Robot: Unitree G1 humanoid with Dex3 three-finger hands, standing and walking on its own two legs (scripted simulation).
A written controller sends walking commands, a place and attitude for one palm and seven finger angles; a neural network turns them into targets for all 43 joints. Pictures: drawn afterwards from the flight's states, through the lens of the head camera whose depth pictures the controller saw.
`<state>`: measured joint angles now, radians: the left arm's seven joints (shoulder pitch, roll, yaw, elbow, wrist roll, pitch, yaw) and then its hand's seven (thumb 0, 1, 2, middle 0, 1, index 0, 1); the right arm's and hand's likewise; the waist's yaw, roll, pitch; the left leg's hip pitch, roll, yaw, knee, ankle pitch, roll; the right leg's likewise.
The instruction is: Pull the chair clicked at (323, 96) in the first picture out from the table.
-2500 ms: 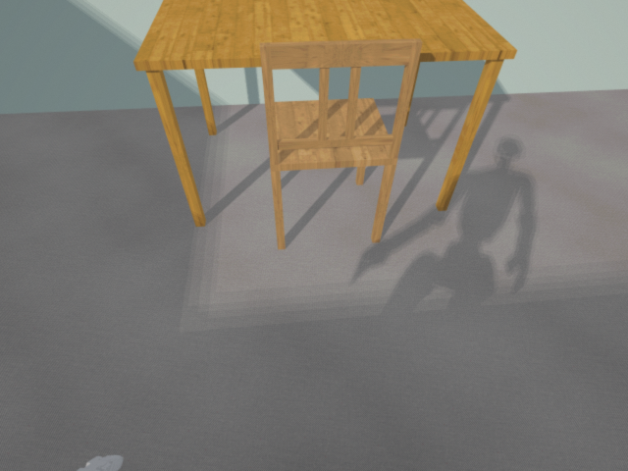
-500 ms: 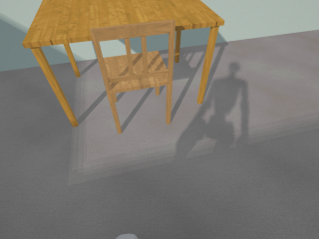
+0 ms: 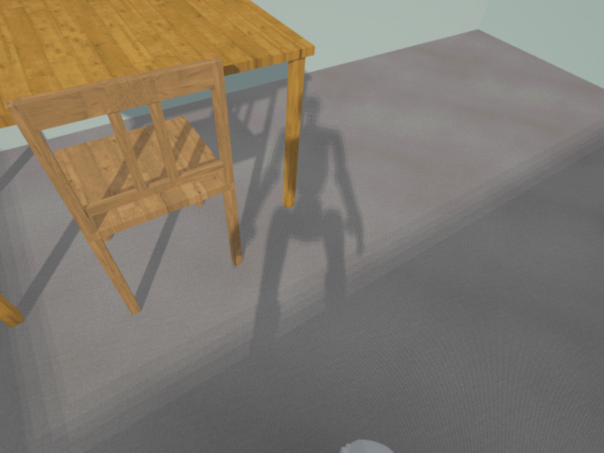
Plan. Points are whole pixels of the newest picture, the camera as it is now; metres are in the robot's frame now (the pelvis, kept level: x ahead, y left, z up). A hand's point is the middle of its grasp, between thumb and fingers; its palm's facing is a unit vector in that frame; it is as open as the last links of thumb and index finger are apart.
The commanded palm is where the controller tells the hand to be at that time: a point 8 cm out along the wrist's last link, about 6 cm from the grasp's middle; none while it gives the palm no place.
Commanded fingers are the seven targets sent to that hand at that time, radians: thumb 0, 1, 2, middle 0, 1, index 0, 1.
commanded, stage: walk to a spot facing it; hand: left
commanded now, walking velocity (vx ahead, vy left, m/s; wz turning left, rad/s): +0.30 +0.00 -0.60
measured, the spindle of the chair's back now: (128, 153) +0.74 +0.50 -0.12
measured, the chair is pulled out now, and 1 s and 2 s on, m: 0.00 0.00 0.00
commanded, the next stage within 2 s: turn to face it in 1.04 s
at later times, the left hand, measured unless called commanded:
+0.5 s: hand (251, 340) +0.32 +0.12 -0.16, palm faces -0.32 -0.93 -0.20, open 7.4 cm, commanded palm none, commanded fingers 0.00 0.90 0.90 -0.20 -0.30 -0.20 -0.30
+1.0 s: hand (270, 272) +0.47 +0.10 -0.16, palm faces -0.52 -0.83 -0.20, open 7.4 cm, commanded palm none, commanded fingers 0.00 0.90 0.90 -0.20 -0.30 -0.20 -0.30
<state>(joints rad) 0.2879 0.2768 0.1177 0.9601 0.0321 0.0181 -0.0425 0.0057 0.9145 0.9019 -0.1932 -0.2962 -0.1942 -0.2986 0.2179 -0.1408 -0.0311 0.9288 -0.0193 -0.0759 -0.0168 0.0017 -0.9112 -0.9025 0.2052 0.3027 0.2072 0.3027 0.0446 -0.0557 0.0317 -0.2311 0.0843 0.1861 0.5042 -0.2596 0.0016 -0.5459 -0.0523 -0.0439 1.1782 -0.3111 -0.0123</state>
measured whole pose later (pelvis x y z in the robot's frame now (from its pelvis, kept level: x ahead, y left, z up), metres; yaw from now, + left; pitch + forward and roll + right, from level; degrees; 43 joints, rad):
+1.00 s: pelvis +0.30 -0.03 +0.00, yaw -35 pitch -1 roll -1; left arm 0.21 0.24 0.10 0.92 0.02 0.07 -0.04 0.00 0.91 0.90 -0.19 -0.30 -0.19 -0.30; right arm 0.23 -0.19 -0.04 0.92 -0.02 -0.01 -0.01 0.00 -0.92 -0.90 0.21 0.30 0.21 0.30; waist 0.00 -0.01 0.08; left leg -0.19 0.16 0.30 0.51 -0.29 -0.01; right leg -0.47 -0.08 -0.08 0.88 -0.36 0.05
